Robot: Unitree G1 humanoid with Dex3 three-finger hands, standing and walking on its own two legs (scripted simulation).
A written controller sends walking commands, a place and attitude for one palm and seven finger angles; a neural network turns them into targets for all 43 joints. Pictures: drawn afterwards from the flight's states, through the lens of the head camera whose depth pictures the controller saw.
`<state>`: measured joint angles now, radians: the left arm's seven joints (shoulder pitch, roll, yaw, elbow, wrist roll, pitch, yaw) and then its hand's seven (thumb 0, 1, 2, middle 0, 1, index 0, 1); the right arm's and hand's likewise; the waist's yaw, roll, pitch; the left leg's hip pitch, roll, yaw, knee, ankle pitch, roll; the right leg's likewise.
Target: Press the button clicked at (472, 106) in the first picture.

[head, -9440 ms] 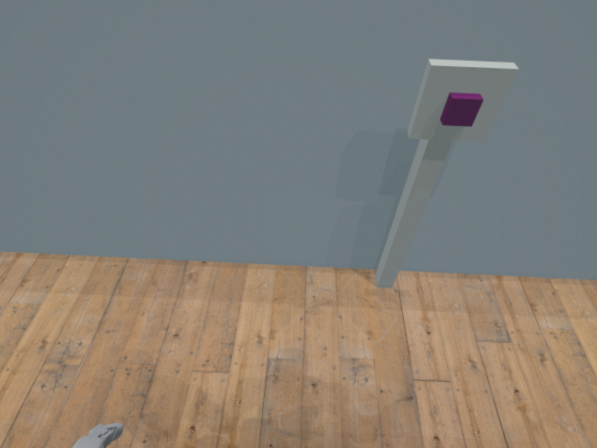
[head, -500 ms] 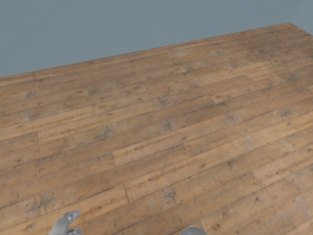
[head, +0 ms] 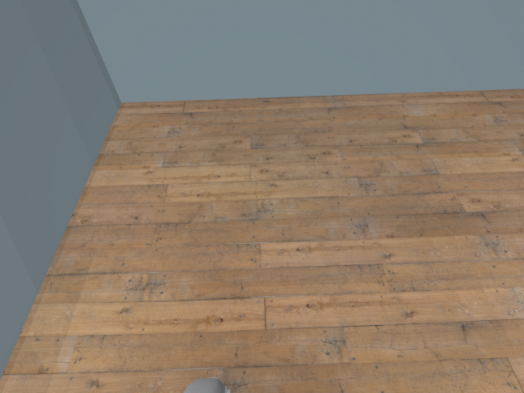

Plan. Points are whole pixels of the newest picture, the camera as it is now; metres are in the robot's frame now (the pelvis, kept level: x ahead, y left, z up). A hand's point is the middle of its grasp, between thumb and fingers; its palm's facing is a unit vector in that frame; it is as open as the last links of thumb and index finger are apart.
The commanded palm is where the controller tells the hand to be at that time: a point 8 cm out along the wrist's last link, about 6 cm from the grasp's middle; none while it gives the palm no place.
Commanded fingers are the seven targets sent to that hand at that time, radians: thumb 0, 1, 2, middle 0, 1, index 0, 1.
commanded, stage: turn to face it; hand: left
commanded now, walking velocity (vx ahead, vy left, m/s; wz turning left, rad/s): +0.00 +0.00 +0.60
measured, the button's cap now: out of the picture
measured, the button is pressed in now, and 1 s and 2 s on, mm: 0 0 0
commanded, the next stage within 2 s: none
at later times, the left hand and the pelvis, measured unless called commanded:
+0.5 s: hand out of the picture +0.05 +0.27 -0.15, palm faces +0.27 -0.93 -0.26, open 7.4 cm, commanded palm none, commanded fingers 0.00 0.90 0.90 -0.20 -0.30 -0.20 -0.30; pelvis -0.01 +0.04 +0.00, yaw +16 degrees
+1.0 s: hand out of the picture -0.09 +0.19 -0.15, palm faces +0.56 -0.78 -0.27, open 7.4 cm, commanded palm none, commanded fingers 0.00 0.90 0.90 -0.20 -0.30 -0.20 -0.30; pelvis -0.03 -0.01 +0.00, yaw +36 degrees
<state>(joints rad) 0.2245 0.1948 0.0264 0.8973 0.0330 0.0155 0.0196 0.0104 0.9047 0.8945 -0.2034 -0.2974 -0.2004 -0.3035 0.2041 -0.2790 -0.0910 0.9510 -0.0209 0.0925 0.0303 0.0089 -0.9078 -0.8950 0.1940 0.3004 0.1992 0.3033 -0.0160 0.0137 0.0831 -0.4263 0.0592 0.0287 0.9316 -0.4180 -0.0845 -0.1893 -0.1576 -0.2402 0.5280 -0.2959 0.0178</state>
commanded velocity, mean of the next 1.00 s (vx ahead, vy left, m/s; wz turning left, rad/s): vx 0.00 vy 0.00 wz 0.60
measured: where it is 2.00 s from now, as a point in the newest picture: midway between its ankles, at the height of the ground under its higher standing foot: outside the picture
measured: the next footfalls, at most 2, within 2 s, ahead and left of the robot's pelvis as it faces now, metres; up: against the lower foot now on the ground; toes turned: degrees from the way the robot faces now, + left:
left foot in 0.10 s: +0.04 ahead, +0.14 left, +0.00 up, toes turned +9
right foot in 0.64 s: +0.07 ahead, -0.09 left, +0.00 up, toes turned +21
